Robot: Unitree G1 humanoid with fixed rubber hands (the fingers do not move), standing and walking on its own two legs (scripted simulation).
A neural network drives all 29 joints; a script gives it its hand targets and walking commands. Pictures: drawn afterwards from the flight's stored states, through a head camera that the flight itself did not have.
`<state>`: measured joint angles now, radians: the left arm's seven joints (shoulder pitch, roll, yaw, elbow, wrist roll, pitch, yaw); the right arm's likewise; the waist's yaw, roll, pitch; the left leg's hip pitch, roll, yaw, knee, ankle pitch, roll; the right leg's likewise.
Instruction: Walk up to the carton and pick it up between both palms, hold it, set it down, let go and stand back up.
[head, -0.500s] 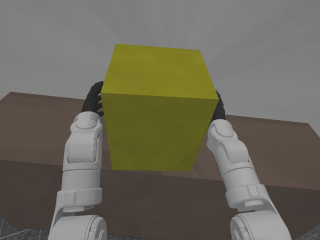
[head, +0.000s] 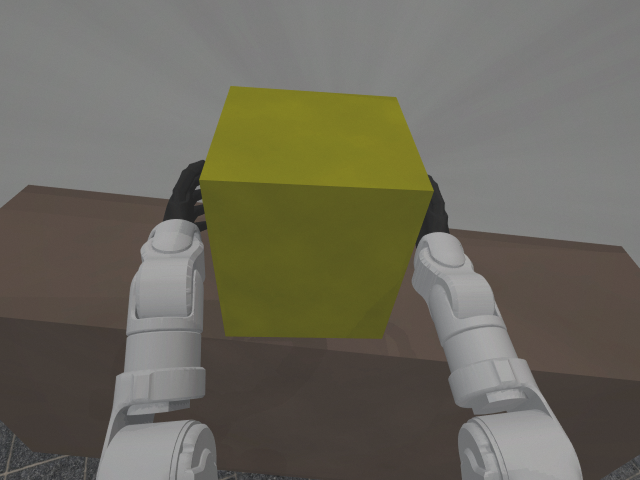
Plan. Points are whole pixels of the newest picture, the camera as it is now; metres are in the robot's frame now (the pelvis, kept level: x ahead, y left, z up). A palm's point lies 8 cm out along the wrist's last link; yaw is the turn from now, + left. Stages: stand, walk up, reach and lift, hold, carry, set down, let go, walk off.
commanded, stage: hold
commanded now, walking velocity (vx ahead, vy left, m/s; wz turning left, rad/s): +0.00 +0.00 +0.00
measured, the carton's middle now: (309, 218) +0.40 +0.01 +0.17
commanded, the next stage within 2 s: none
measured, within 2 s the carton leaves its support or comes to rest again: neither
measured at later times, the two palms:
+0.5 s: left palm (186, 230) +0.36 +0.15 +0.18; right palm (432, 242) +0.36 -0.14 +0.17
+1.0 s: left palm (180, 228) +0.36 +0.16 +0.18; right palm (427, 234) +0.36 -0.14 +0.18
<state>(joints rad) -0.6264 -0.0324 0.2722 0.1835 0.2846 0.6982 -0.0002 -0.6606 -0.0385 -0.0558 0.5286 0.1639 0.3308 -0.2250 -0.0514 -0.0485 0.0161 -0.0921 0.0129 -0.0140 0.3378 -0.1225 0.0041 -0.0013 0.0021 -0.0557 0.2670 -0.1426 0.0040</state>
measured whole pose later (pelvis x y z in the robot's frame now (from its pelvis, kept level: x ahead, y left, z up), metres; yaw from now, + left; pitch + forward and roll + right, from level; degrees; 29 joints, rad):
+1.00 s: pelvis +0.00 +0.00 +0.00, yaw +0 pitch -7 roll -1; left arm -0.60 -0.03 0.27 0.16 0.29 0.71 -0.01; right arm -0.65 -0.03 -0.05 0.51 0.17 0.34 -0.23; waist -0.06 -0.06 0.02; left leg -0.09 0.01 -0.02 0.35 -0.13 0.00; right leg 0.01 0.00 -0.06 0.26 -0.15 0.01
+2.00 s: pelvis +0.00 +0.00 +0.00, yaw +0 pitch -8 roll -1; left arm -0.58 -0.04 0.25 0.13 0.30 0.71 0.00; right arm -0.63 -0.04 -0.03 0.49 0.19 0.33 -0.23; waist -0.07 -0.06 0.02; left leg -0.08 0.01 -0.02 0.35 -0.14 0.01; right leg 0.02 0.00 -0.06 0.26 -0.15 0.01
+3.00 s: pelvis +0.00 +0.01 +0.00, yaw +0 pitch -8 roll -1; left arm -0.58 -0.04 0.25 0.12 0.29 0.72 0.00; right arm -0.62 -0.05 -0.03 0.48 0.19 0.32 -0.23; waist -0.07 -0.06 0.02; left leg -0.08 0.01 -0.01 0.35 -0.14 0.01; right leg 0.02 0.00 -0.05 0.26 -0.15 0.01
